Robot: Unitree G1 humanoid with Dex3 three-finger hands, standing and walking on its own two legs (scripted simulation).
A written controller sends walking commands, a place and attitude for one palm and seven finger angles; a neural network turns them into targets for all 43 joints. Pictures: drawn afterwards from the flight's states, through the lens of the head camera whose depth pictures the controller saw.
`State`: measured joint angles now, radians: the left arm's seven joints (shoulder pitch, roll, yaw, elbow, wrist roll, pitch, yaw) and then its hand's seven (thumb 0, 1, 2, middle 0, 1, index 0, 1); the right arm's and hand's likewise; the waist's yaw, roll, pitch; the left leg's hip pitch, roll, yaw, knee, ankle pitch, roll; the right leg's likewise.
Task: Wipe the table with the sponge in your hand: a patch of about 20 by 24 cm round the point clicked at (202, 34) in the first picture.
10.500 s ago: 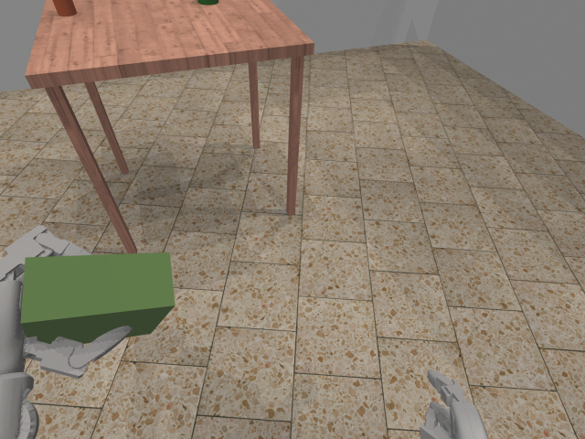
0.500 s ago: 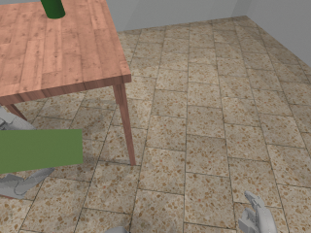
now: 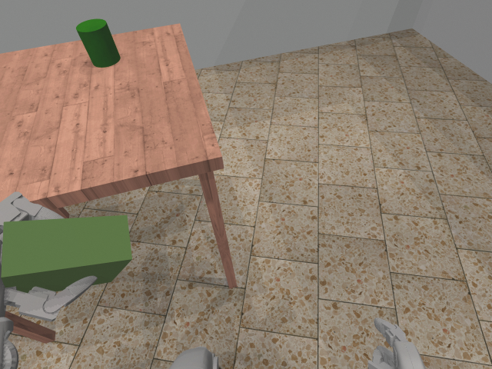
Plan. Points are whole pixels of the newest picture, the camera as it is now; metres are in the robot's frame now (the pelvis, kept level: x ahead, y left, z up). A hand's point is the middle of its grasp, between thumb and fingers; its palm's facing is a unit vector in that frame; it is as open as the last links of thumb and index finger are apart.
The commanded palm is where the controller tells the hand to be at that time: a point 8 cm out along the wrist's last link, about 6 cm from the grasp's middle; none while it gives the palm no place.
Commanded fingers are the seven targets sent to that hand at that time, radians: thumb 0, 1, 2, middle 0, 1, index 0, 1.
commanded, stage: take the last steps up to it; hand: left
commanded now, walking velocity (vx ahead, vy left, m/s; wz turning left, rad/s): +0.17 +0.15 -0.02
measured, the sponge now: (85, 255) +0.23 +0.21 +0.13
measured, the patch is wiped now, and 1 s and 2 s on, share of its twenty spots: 0.00 0.00 0.00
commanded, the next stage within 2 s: come to a stop and stand still in 0.60 s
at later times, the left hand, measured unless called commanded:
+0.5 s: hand (19, 216) +0.26 +0.29 +0.18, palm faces +0.34 -0.81 -0.47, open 9.9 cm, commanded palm +0.21 +0.34 +0.17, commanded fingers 0.00 0.10 1.30 -1.20 -1.60 -1.20 -1.60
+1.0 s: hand (7, 195) +0.30 +0.34 +0.16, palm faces +0.31 -0.84 -0.45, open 9.9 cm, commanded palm +0.24 +0.38 +0.17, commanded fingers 0.00 0.10 1.30 -1.20 -1.60 -1.20 -1.60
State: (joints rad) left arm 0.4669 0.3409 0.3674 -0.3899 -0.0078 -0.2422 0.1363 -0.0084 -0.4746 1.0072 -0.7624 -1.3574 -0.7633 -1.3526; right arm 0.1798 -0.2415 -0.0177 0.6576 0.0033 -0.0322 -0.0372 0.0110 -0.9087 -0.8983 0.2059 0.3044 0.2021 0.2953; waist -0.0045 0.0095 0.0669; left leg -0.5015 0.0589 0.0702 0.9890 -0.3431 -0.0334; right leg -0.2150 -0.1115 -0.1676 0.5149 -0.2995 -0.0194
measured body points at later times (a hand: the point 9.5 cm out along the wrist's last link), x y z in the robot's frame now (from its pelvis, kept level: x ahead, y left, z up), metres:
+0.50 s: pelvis +0.04 +0.07 -0.01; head +0.07 +0.06 +0.44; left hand +0.24 +0.33 +0.20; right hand +0.20 -0.12 -0.12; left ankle +0.10 +0.17 -0.74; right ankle +0.03 -0.01 -0.73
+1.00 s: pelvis +0.06 +0.11 -0.01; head +0.10 +0.13 +0.44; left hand +0.28 +0.38 +0.18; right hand +0.22 -0.14 -0.08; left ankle +0.13 +0.23 -0.74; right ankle +0.02 +0.01 -0.71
